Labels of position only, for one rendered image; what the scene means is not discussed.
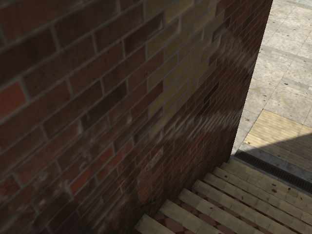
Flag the stairs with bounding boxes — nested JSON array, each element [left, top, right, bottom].
[[130, 158, 312, 234]]

